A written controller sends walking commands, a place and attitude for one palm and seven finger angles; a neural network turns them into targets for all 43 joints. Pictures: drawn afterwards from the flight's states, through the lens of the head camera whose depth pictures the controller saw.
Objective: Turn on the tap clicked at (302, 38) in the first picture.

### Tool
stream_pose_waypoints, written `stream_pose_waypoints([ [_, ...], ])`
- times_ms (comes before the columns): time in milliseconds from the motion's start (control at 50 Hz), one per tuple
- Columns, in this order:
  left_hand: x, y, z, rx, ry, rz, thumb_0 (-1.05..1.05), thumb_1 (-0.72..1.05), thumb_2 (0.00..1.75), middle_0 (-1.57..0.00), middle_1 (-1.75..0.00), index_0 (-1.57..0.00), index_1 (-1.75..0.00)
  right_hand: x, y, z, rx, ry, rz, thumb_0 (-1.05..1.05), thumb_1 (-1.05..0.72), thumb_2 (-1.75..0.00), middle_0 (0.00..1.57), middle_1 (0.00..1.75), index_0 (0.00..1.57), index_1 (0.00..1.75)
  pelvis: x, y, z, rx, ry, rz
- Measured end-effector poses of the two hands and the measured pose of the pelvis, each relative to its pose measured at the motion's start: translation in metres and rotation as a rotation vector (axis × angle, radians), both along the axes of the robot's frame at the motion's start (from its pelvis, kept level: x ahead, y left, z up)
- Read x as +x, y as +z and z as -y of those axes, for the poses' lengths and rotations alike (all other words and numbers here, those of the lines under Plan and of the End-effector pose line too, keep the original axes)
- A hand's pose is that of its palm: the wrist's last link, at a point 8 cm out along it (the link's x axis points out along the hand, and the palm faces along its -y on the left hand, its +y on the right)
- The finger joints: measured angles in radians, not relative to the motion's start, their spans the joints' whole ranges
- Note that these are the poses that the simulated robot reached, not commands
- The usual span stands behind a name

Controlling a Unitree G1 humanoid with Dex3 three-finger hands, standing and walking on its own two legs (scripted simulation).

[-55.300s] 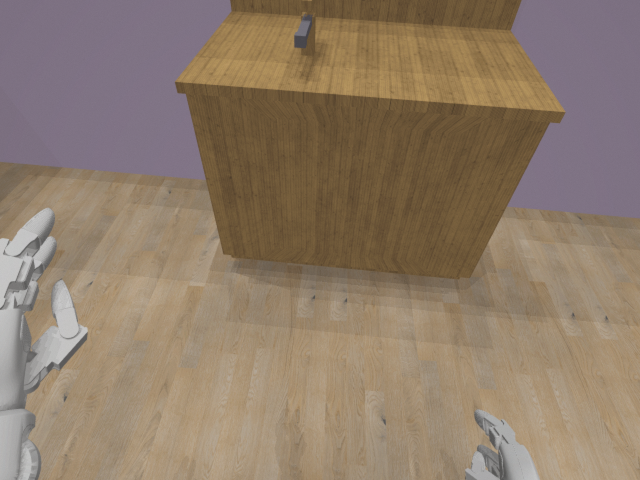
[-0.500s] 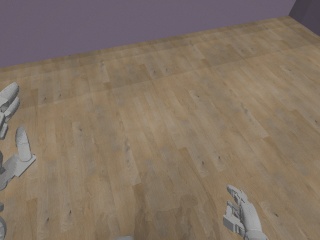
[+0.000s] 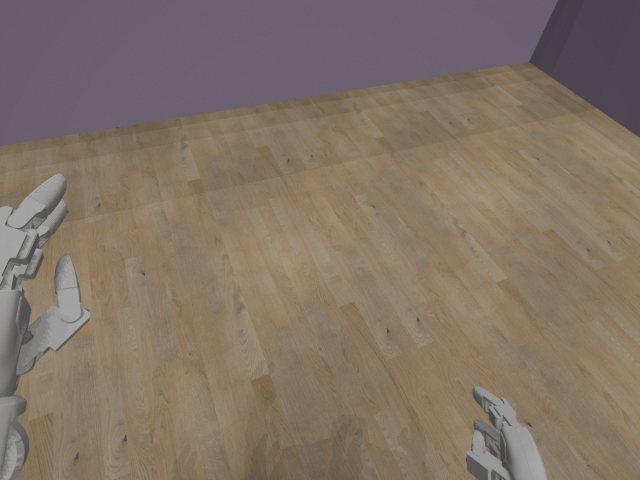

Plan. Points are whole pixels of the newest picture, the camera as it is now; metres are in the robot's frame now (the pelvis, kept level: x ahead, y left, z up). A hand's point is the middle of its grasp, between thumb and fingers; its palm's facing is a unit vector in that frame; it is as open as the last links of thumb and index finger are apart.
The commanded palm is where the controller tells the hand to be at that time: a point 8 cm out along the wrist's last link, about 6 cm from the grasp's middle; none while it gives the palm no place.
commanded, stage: come to a stop and stand still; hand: left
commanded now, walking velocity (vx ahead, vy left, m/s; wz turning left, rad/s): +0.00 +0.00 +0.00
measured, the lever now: out of the picture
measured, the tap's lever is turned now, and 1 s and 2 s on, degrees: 73 73 73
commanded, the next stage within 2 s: look again from close up in 0.92 s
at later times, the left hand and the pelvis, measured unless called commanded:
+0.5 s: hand (37, 299) +0.23 +0.27 +0.17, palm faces +0.40 -0.84 -0.37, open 7.4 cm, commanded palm +0.17 +0.30 +0.18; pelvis +0.02 +0.02 +0.01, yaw +1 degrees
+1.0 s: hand (55, 289) +0.24 +0.26 +0.17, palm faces +0.40 -0.83 -0.39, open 7.4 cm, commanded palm +0.19 +0.29 +0.18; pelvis +0.03 +0.01 +0.01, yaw +1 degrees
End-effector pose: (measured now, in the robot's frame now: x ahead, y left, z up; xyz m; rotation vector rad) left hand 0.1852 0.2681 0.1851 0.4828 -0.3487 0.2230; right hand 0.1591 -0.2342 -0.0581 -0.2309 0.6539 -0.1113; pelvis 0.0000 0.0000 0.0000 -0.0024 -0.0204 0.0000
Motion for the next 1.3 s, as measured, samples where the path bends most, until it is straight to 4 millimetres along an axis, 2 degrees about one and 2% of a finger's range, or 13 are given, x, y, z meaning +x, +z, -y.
stream_pose_waypoints([
  [100, -0.015, 0.0, -0.032, 0.025, 0.098, -0.002, 0.01, 0.89, 0.89, -0.22, -0.3, -0.22, -0.3, -0.012, -0.005, -0.015, -0.007, 0.028, -0.044, 0.01, -0.91, -0.9, 0.2, 0.3, 0.2, 0.3, -0.004, 0.002, -0.006, -0.004, 0.012, 0.001],
  [160, -0.021, 0.002, -0.043, -0.011, 0.166, 0.035, 0.02, 0.89, 0.89, -0.21, -0.3, -0.22, -0.3, -0.012, -0.009, -0.026, 0.001, 0.065, -0.06, 0.01, -0.91, -0.9, 0.2, 0.3, 0.2, 0.3, -0.005, 0.002, -0.009, -0.004, 0.019, 0.007],
  [260, -0.022, 0.001, -0.039, -0.08, 0.18, 0.065, 0.02, 0.89, 0.9, -0.21, -0.3, -0.21, -0.3, -0.003, -0.008, -0.042, 0.016, 0.112, -0.05, 0.01, -0.9, -0.9, 0.2, 0.3, 0.2, 0.3, -0.002, 0.004, -0.014, -0.012, 0.023, 0.009],
  [400, -0.004, -0.003, -0.037, -0.074, 0.143, 0.014, 0.02, 0.89, 0.9, -0.21, -0.3, -0.21, -0.3, 0.02, 0.001, -0.052, 0.027, 0.117, -0.005, 0.01, -0.9, -0.9, 0.21, 0.3, 0.21, 0.3, 0.007, 0.006, -0.017, -0.017, 0.016, -0.001],
  [540, 0.008, -0.001, -0.039, -0.055, 0.139, -0.017, 0.02, 0.89, 0.9, -0.21, -0.3, -0.21, -0.3, 0.036, 0.005, -0.046, 0.01, 0.1, -0.003, 0.01, -0.9, -0.9, 0.2, 0.3, 0.2, 0.3, 0.019, 0.007, -0.018, -0.014, 0.016, -0.013],
  [680, 0.015, 0.0, -0.037, -0.053, 0.138, -0.03, 0.02, 0.89, 0.9, -0.21, -0.3, -0.21, -0.3, 0.043, 0.002, -0.036, -0.009, 0.075, -0.033, 0.01, -0.9, -0.9, 0.2, 0.3, 0.2, 0.3, 0.028, 0.008, -0.017, -0.01, 0.018, -0.017],
  [900, 0.018, 0.001, -0.03, -0.049, 0.142, -0.044, 0.02, 0.89, 0.9, -0.21, -0.3, -0.21, -0.3, 0.041, -0.003, -0.028, 0.003, 0.047, -0.055, 0.01, -0.91, -0.9, 0.2, 0.3, 0.2, 0.3, 0.033, 0.008, -0.012, -0.011, 0.019, -0.021],
  [1300, 0.01, -0.003, -0.03, -0.068, 0.167, -0.07, 0.02, 0.89, 0.9, -0.21, -0.3, -0.21, -0.3, 0.036, -0.006, -0.023, 0.003, 0.035, -0.074, 0.01, -0.91, -0.9, 0.2, 0.3, 0.2, 0.3, 0.03, 0.009, -0.01, -0.014, 0.03, -0.018],
])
